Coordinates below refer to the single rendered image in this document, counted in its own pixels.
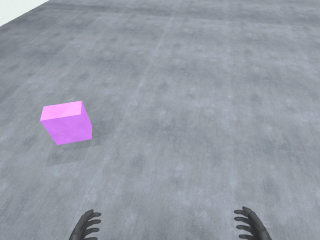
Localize right robot hand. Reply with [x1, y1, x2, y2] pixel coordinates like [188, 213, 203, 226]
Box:
[234, 206, 272, 240]

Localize carton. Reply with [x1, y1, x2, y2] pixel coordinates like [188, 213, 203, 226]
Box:
[40, 101, 92, 145]

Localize left robot hand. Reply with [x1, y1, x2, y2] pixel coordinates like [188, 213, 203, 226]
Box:
[69, 209, 101, 240]

